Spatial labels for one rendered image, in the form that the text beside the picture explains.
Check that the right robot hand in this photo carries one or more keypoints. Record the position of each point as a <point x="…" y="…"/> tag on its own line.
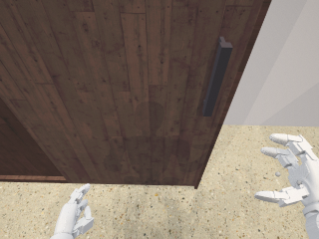
<point x="307" y="172"/>

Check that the wardrobe door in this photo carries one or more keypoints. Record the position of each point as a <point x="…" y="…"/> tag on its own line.
<point x="20" y="154"/>
<point x="112" y="90"/>

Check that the robot right forearm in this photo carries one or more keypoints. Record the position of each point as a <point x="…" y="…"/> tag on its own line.
<point x="311" y="214"/>

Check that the left robot hand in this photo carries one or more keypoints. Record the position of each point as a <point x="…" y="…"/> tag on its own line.
<point x="70" y="213"/>

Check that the handle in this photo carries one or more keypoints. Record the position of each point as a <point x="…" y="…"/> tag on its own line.
<point x="220" y="64"/>

